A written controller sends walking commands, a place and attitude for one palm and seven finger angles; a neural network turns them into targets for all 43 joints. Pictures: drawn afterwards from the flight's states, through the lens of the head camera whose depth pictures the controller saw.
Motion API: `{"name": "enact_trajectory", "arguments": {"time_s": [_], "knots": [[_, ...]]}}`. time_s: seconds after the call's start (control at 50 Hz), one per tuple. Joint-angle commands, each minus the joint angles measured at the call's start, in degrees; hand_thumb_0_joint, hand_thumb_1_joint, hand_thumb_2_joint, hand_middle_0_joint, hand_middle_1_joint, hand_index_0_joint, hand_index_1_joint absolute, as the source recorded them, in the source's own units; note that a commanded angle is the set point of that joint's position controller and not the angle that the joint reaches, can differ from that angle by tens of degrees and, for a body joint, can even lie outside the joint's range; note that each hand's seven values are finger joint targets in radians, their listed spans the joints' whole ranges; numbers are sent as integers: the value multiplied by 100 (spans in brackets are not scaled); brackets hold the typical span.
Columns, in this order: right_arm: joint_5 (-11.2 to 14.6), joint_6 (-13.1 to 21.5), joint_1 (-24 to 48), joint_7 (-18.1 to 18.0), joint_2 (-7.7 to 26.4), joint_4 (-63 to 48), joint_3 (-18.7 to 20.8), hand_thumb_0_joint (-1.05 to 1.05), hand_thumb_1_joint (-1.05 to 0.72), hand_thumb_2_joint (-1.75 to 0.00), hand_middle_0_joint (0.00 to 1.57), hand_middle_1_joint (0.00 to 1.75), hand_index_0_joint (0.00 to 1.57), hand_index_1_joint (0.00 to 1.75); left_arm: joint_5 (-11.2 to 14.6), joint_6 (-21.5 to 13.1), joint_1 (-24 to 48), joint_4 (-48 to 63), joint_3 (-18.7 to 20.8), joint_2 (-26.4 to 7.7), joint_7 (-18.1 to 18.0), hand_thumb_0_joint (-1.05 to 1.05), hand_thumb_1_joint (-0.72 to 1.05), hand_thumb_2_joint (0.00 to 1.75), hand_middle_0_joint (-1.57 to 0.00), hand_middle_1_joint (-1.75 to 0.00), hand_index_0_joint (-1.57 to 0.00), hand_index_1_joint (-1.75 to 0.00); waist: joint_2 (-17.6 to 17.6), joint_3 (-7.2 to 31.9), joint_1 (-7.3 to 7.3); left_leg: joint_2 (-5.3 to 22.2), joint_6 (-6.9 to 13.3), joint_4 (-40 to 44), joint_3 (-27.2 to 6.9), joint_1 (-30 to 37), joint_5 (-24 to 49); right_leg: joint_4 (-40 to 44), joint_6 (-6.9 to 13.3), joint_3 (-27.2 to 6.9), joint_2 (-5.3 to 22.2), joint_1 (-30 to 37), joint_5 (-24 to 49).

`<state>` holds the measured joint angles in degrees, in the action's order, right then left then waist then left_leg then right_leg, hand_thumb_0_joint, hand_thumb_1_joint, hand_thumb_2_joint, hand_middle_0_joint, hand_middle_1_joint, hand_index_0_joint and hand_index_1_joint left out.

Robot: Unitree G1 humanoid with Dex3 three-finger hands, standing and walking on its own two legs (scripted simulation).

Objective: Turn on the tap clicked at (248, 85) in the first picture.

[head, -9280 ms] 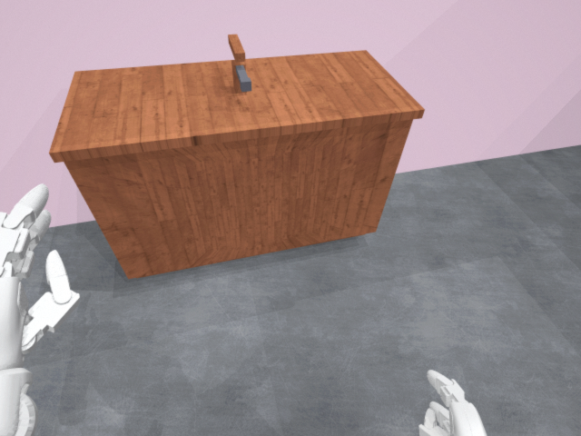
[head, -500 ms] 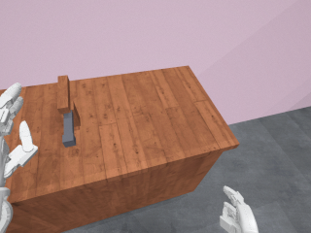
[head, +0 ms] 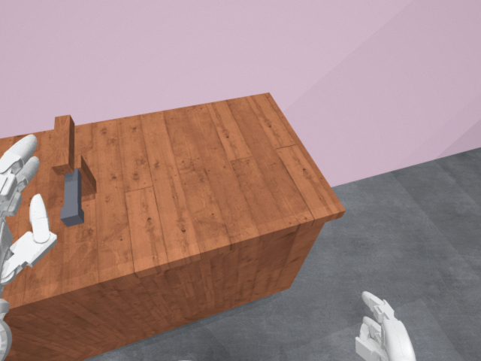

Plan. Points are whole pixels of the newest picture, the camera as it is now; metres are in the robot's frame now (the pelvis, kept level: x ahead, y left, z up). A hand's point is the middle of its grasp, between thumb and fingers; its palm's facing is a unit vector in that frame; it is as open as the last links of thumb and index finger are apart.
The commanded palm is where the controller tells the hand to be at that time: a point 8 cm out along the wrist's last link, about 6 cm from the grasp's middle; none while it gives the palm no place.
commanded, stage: shuffle to correct the standing spot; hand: left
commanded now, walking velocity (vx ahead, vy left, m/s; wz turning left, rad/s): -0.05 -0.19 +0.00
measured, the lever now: (72, 215) +0.33 +0.33 +0.01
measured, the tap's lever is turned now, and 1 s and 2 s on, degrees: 0 0 0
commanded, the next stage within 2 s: none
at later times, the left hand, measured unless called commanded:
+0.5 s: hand (55, 237) +0.22 +0.24 +0.16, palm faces +0.31 -0.85 -0.43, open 7.4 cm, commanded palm +0.16 +0.28 +0.18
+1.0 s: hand (53, 242) +0.21 +0.24 +0.17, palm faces +0.32 -0.84 -0.43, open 7.4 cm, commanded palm +0.15 +0.28 +0.18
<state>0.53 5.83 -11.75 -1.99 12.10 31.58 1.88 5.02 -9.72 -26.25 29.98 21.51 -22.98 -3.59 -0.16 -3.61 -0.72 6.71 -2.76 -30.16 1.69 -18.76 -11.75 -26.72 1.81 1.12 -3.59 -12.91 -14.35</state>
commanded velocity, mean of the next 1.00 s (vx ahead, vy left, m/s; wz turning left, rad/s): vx -0.07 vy -0.19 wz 0.00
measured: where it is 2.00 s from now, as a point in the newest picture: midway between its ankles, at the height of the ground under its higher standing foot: outside the picture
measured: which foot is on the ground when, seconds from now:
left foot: down 0.00-1.00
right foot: down 0.00-1.00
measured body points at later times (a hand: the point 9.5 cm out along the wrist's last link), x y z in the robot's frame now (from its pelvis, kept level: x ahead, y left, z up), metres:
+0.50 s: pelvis +0.00 -0.01 +0.00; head +0.04 +0.01 +0.44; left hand +0.20 +0.28 +0.19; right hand +0.18 -0.23 -0.08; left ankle +0.04 +0.15 -0.74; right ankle +0.00 -0.10 -0.74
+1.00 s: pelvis +0.00 -0.01 -0.01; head +0.04 +0.01 +0.44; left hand +0.19 +0.28 +0.19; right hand +0.18 -0.24 -0.08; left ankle +0.04 +0.15 -0.74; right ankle +0.00 -0.10 -0.74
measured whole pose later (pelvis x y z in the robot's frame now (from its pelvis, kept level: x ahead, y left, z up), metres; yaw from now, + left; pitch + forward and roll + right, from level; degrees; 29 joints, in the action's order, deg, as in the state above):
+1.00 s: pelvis +0.00 -0.01 -0.01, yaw +1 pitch +1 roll -2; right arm 0.5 5.5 -12.0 -1.7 11.0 31.3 1.2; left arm 5.8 -9.3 -28.4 33.7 22.9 -24.9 -4.0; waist 0.0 -4.0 -0.2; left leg 7.0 -3.4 -34.2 -0.4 -21.3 -13.6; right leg -30.6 2.8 3.0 -4.0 -14.7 -16.8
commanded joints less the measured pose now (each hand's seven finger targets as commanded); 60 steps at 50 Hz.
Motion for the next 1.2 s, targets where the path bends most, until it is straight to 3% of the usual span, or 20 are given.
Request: {"name": "enact_trajectory", "arguments": {"time_s": [0.0,0.14,0.2,0.22,0.28,0.34,0.4,0.42,0.48,0.68,0.74,0.8,0.82,0.88,0.98,1.04,1.18], "knots": [[41,290,451,-74,621,-892,236,0,-90,-90,20,30,20,30,48,-314,235,1207,786,-1069,-121,0,90,90,-20,-30,-20,-30,-97,931,33,-39,343,42,-78,969,362,628,-10,-488,635,-519,891],[6,273,401,-81,645,-927,249,0,-90,-90,20,30,20,30,61,-320,160,1336,800,-1071,-106,0,90,90,-20,-30,-20,-30,-314,928,17,137,395,102,-215,806,487,445,-110,-364,535,-420,793],[18,286,416,-81,633,-893,238,0,-90,-90,20,30,20,30,56,-322,131,1393,832,-1130,-109,0,90,90,-20,-30,-20,-30,-384,923,37,127,390,86,-209,868,494,445,-57,-387,564,-474,872],[-3,272,342,-73,635,-875,223,0,-90,-90,20,30,20,30,56,-326,133,1341,724,-1008,-100,0,90,90,-20,-30,-20,-30,-370,924,52,132,400,115,-247,780,418,398,-86,-327,511,-437,752],[-1,277,326,-61,646,-913,256,0,-90,-90,20,30,20,30,48,-326,179,1382,796,-1069,-95,0,90,90,-20,-30,-20,-30,-285,940,33,154,391,46,-247,728,232,398,-63,-400,550,-447,703],[-7,281,340,-73,644,-902,257,0,-90,-90,20,30,20,30,53,-323,145,1461,825,-1088,-103,0,90,90,-20,-30,-20,-30,-439,1031,29,268,429,126,-349,807,603,270,-100,-297,495,-371,845],[6,277,370,-73,621,-878,229,0,-90,-90,20,30,20,30,60,-301,110,1420,879,-1156,-109,0,90,90,-20,-30,-20,-30,-405,995,38,272,427,122,-368,790,623,298,-74,-309,503,-356,884],[-17,257,307,-62,621,-862,211,0,-90,-90,20,30,20,30,60,-297,93,1357,764,-1021,-99,0,90,90,-20,-30,-20,-30,-332,1016,53,256,426,92,-339,716,592,287,-97,-255,486,-304,844],[-2,254,306,-42,622,-912,247,0,-90,-90,20,30,20,30,57,-286,137,1389,805,-1064,-94,0,90,90,-20,-30,-20,-30,-203,983,48,147,379,-120,-268,676,386,356,2,-415,610,-387,856],[9,239,327,-36,637,-920,249,0,-90,-90,20,30,20,30,56,-290,143,1515,809,-1064,-125,0,90,90,-20,-30,-20,-30,-400,983,57,255,425,-34,-425,659,442,247,-12,-348,567,-377,791],[13,251,334,-37,651,-927,246,0,-90,-90,20,30,20,30,61,-306,92,1614,834,-1100,-138,0,90,90,-20,-30,-20,-30,-652,1070,49,381,462,122,-545,708,789,112,-64,-206,494,-264,840],[29,257,344,-43,632,-906,237,0,-90,-90,20,30,20,30,64,-299,-5,1600,913,-1189,-149,0,90,90,-20,-30,-20,-30,-590,1078,62,363,454,49,-493,749,886,185,-48,-238,523,-235,1004],[7,240,288,-33,635,-891,219,0,-90,-90,20,30,20,30,65,-302,-37,1528,809,-1057,-140,0,90,90,-20,-30,-20,-30,-537,1070,71,338,447,22,-471,662,849,179,-58,-183,509,-199,968],[27,244,276,-20,636,-914,265,0,-90,-90,20,30,20,30,71,-285,-8,1459,879,-1119,-144,0,90,90,-20,-30,-20,-30,-231,1003,73,169,377,-239,-347,631,447,333,77,-439,685,-366,947],[29,241,320,-27,624,-916,236,0,-90,-90,20,30,20,30,90,-277,23,1493,864,-1128,-170,0,90,90,-20,-30,-20,-30,-162,860,98,113,381,-227,-375,605,94,367,126,-522,741,-583,663],[25,250,354,-46,632,-901,221,0,-90,-90,20,30,20,30,80,-287,49,1546,864,-1119,-198,0,90,90,-20,-30,-20,-30,-463,820,90,247,435,55,-526,579,90,271,43,-388,636,-540,519],[30,263,314,-9,629,-905,229,0,-90,-90,20,30,20,30,53,-289,82,1477,826,-1076,-199,0,90,90,-20,-30,-20,-30,-349,832,91,211,422,-8,-489,482,-203,340,60,-432,652,-473,431]]}}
